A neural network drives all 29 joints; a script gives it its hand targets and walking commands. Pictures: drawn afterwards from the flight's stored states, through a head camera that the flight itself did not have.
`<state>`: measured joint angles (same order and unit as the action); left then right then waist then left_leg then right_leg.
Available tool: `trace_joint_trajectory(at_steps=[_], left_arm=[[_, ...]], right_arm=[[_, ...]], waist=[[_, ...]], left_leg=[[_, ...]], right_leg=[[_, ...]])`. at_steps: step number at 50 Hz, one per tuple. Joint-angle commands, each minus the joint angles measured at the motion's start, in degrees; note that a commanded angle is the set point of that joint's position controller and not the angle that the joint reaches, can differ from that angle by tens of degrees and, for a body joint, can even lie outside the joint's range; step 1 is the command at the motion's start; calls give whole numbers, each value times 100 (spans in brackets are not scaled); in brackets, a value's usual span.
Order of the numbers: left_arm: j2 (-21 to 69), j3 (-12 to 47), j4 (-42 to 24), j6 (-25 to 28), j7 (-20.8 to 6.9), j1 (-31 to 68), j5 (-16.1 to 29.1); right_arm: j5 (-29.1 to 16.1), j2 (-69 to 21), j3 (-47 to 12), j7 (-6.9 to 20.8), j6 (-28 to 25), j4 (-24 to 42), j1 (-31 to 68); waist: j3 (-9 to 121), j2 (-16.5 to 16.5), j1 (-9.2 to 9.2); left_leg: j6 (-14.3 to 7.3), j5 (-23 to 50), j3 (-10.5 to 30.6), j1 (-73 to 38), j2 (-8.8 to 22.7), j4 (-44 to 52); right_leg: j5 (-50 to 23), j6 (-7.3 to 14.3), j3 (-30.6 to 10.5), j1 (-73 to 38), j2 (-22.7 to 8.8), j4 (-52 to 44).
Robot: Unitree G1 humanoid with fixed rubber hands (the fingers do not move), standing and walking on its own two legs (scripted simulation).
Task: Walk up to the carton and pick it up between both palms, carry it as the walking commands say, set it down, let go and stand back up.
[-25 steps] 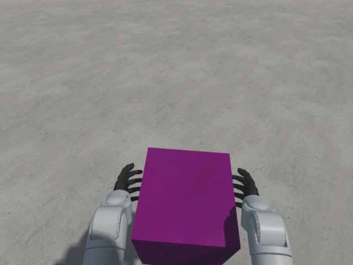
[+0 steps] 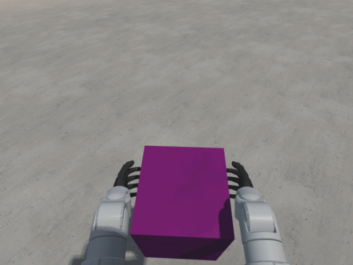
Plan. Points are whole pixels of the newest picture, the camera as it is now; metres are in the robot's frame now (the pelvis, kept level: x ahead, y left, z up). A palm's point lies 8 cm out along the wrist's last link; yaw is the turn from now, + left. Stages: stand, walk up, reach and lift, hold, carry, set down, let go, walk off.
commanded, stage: set down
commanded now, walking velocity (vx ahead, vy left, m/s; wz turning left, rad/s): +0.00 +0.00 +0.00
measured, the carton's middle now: (182, 206) +0.31 +0.02 -0.05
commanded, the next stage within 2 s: none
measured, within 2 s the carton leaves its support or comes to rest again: neither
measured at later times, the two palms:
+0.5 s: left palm (132, 196) +0.31 +0.14 +0.00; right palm (244, 200) +0.30 -0.14 -0.01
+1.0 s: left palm (142, 208) +0.33 +0.14 -0.10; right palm (238, 213) +0.32 -0.15 -0.11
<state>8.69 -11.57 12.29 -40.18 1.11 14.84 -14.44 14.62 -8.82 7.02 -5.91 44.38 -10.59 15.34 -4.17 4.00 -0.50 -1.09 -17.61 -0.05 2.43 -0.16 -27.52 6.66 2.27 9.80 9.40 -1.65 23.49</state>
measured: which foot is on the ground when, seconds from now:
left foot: down 0.00-1.00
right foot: down 0.00-1.00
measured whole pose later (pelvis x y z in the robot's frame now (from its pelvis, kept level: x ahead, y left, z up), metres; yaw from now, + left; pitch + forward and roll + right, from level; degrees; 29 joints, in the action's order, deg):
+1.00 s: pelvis -0.04 +0.00 -0.06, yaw +0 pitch +18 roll +1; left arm 10.8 -27.0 31.5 -12.9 0.4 32.9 -16.9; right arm 20.3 -12.8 23.8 -4.2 15.7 -24.6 30.7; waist -2.6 3.6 0.5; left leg -1.1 -22.8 -0.9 49.2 -1.7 -53.7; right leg 10.0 2.2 3.5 56.0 -1.7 47.8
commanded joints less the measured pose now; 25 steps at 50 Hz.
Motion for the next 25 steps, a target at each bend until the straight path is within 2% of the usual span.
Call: trace_joint_trajectory(at_steps=[1,2,7,13,17,25], left_arm=[[5144,2831,-124,242,-1421,2828,1291],[5149,2692,94,242,-1448,2771,1220],[5316,1986,932,446,-1498,2902,763],[5528,1833,1264,881,-1469,3261,668],[5566,1745,1520,1183,-1439,3437,621],[5406,1431,2103,1821,-1429,3677,367]], right_arm=[[-1327,-5629,-2572,1378,-335,144,2258],[-1227,-5573,-2378,1394,-364,-51,2228],[-1032,-5574,-1892,1589,-584,-711,2782],[-857,-5560,-1717,1697,-1032,-1088,3195],[-746,-5499,-1658,1699,-1341,-1323,3366],[-438,-5360,-1395,1622,-1985,-1870,3415]], waist=[[1553,-538,299],[1428,-549,331],[1045,-242,37],[1348,-65,-51],[1564,-130,-64],[1955,-260,46]], left_leg=[[-345,608,949,2171,-198,1036],[-334,596,932,2162,-198,1040],[-356,57,914,2650,-113,1151],[-309,210,897,2666,-87,980],[-294,292,881,2746,-112,772],[-284,475,876,3202,-229,186]], right_leg=[[-1079,-128,-1581,-3128,373,9],[-1114,-122,-1555,-3061,358,-6],[-659,-122,-1506,-3027,398,215],[-801,-40,-1517,-2759,482,492],[-790,-8,-1539,-2545,507,631],[-896,2,-1583,-1927,520,969]])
